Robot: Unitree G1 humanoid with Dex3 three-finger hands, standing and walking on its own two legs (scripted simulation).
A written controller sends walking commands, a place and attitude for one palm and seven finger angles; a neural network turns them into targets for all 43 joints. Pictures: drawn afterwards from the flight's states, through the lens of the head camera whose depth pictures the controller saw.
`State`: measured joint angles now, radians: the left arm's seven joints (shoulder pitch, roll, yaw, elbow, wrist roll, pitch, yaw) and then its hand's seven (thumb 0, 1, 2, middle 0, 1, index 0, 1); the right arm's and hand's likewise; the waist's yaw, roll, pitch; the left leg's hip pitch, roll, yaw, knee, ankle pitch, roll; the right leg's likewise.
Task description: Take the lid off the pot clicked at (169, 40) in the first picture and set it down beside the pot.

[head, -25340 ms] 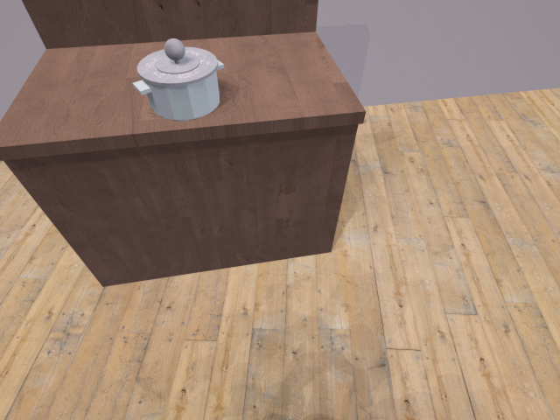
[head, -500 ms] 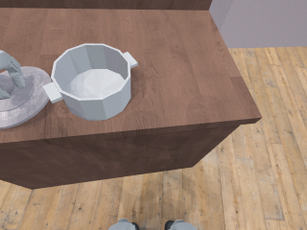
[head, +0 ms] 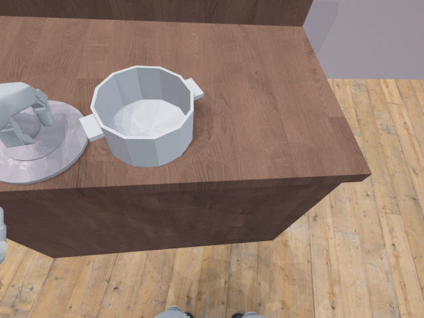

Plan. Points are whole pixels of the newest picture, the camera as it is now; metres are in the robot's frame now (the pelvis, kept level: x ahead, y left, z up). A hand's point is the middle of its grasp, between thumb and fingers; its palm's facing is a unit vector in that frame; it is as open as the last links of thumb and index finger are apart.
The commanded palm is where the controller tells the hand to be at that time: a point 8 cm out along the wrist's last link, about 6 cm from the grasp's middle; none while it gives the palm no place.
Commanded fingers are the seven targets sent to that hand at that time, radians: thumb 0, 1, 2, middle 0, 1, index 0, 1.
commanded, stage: open the fingers wide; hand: left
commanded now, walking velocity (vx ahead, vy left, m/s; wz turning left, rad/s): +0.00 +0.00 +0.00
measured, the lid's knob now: (24, 126) +0.46 +0.36 +0.04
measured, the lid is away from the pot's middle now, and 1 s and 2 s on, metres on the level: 0.23 0.23 0.23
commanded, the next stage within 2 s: raise the empty hand in 0.58 s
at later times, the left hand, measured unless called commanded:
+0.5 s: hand (17, 123) +0.44 +0.34 +0.07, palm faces -0.44 -0.14 -0.89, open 10.8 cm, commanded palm +0.47 +0.34 +0.12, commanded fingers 0.00 0.03 0.55 -0.32 -0.92 -0.32 -0.92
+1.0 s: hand (6, 111) +0.45 +0.35 +0.10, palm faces -0.41 -0.11 -0.90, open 11.0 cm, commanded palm +0.47 +0.34 +0.16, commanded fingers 0.00 0.05 0.52 -0.31 -0.94 -0.31 -0.94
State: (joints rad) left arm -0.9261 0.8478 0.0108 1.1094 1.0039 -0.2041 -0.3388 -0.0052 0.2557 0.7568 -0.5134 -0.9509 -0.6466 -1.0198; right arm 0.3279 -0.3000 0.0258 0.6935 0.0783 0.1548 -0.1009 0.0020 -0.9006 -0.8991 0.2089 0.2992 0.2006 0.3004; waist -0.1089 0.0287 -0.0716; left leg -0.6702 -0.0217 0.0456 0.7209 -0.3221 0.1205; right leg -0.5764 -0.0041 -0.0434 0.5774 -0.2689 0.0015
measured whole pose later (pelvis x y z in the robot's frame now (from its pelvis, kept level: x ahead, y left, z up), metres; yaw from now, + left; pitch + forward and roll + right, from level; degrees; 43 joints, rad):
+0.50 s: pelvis +0.01 -0.01 +0.00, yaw -1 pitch +16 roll -5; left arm -0.89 0.88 0.08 1.11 1.00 -0.22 -0.34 0.00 0.06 0.55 -0.33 -0.94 -0.34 -0.94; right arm 0.34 -0.29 0.03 0.68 0.08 0.20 -0.08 0.00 -0.90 -0.90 0.21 0.30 0.20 0.30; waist -0.11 0.04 -0.08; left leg -0.66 -0.01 0.05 0.72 -0.33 0.11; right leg -0.58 0.01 -0.03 0.58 -0.27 0.02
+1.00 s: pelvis +0.00 -0.01 +0.00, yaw +0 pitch +14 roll -5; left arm -0.96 0.90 0.03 1.09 1.00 -0.18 -0.37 0.00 0.05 0.53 -0.32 -0.94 -0.32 -0.94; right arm 0.34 -0.30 0.03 0.68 0.09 0.18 -0.09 0.00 -0.90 -0.90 0.21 0.30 0.20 0.30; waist -0.11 0.04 -0.07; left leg -0.65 -0.01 0.04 0.72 -0.33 0.11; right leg -0.56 0.01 -0.04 0.57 -0.27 0.01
